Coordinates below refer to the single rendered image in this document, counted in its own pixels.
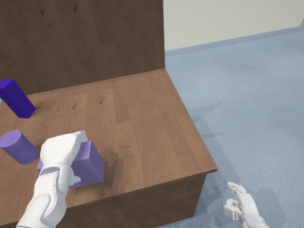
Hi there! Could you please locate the left robot forearm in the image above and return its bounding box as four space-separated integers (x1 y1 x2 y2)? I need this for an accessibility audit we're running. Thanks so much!
16 162 71 228

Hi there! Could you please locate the sponge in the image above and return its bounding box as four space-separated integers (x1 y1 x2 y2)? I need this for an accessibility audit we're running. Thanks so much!
36 141 105 189

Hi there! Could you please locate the table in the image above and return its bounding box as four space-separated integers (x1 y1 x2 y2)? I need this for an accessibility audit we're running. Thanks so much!
0 0 218 228

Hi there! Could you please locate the robot right hand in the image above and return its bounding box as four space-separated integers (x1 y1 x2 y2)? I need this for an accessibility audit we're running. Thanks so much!
223 182 259 223

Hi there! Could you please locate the robot left hand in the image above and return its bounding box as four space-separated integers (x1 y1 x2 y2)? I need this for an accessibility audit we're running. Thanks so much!
40 130 88 186

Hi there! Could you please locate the right robot forearm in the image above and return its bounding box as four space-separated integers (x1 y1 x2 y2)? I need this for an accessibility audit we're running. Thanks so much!
241 213 270 228

